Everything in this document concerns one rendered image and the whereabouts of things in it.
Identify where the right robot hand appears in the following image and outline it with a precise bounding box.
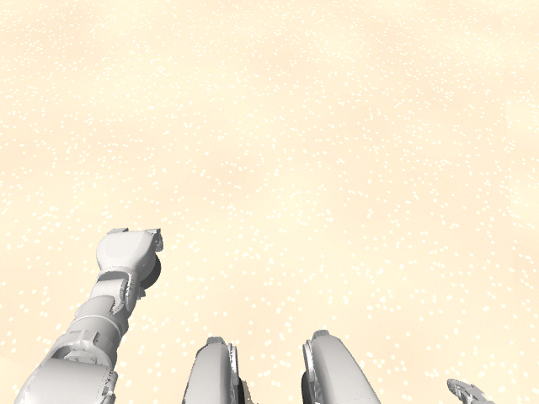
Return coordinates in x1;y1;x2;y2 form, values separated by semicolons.
447;379;495;404

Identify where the tin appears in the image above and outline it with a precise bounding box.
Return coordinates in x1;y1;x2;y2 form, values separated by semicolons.
140;253;161;290

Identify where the left robot arm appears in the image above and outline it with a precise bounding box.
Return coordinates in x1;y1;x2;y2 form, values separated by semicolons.
14;266;141;404

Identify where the left robot hand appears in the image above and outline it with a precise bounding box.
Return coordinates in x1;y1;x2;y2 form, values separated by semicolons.
96;227;163;300

